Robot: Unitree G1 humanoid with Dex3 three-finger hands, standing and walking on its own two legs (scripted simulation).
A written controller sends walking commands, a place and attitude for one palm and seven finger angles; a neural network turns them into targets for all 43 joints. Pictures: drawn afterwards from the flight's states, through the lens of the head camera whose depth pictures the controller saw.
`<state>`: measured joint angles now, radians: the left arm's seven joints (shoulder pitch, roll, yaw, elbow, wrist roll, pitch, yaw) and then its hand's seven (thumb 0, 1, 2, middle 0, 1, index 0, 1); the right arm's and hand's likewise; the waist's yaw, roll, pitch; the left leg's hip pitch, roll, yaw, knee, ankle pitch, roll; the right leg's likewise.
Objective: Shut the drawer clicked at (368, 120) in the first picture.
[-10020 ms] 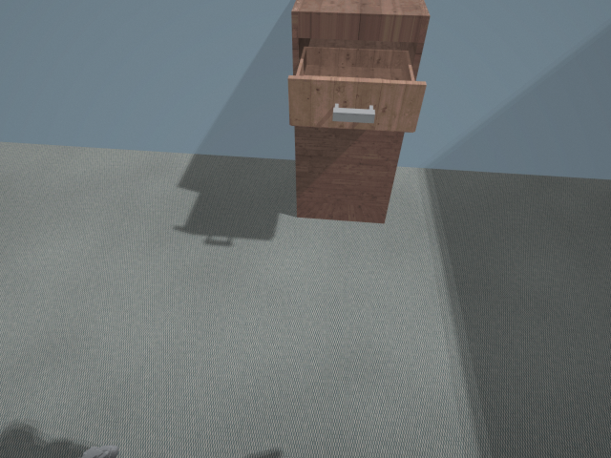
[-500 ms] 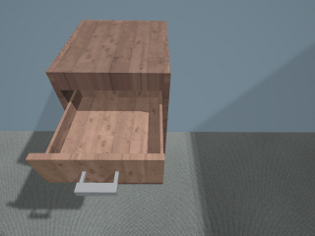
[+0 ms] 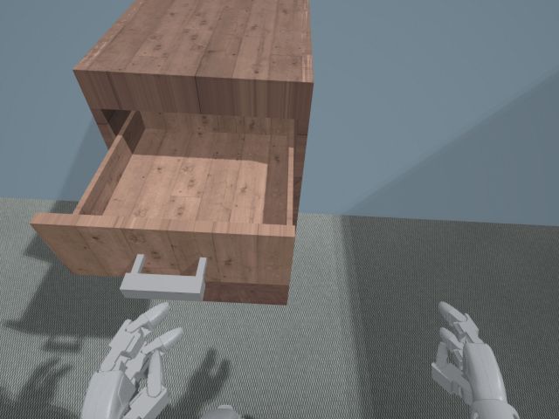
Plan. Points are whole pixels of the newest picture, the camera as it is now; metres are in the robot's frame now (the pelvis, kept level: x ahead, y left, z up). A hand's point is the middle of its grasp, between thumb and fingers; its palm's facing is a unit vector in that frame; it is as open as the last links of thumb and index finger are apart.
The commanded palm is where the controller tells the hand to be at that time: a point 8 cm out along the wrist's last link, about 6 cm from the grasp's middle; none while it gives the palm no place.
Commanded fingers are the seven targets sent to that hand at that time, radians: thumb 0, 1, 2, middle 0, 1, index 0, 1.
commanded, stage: raise the hand and make a fist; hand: left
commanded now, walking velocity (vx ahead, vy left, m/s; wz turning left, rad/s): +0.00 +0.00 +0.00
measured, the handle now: (167, 274) +0.31 +0.20 +0.03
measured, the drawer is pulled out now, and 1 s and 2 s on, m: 0.27 0.27 0.27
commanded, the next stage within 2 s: bring the fist close to the handle in 1.52 s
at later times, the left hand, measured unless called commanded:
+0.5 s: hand (154, 384) +0.16 +0.16 +0.06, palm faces +0.06 -1.00 -0.05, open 3.7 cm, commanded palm +0.10 +0.21 +0.07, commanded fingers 0.00 0.90 0.90 -1.10 -1.27 -1.10 -1.27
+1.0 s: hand (142, 382) +0.15 +0.15 +0.11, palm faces +0.08 -1.00 -0.04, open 3.2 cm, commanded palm +0.09 +0.20 +0.12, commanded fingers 0.00 0.90 0.90 -1.40 -1.60 -1.40 -1.60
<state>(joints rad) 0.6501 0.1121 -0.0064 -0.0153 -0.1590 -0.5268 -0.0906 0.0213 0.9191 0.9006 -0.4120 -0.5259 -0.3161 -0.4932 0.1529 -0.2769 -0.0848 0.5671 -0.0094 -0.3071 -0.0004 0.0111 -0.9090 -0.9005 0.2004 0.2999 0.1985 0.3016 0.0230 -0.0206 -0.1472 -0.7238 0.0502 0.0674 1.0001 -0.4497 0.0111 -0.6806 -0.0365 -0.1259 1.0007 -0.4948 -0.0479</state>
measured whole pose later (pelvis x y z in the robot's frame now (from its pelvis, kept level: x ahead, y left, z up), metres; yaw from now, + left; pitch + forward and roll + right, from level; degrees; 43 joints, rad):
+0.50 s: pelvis +0.00 -0.01 +0.00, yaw +1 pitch +10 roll -1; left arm 0.69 0.17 0.07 -0.23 -0.23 -0.37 -0.18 0.02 0.90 0.90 -0.91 -1.06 -0.90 -1.07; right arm 0.28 -0.21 -0.01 0.57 0.03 -0.19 -0.05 0.01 -0.90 -0.90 0.21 0.30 0.21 0.30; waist 0.00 0.04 -0.11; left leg -0.74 0.06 0.03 1.02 -0.45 0.00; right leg -0.68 -0.02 -0.16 1.00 -0.50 -0.06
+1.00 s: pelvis +0.01 +0.01 +0.01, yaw +1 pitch +7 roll -2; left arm 0.82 0.16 -0.01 -0.46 -0.19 -0.30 -0.12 0.02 0.90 0.90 -1.36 -1.55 -1.36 -1.56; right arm 0.21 -0.18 0.03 0.45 0.04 -0.18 -0.02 0.01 -0.90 -0.90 0.21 0.30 0.20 0.30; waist 0.04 0.06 -0.12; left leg -0.63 0.04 0.03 0.96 -0.45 0.02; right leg -0.55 -0.03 -0.15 0.92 -0.48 -0.03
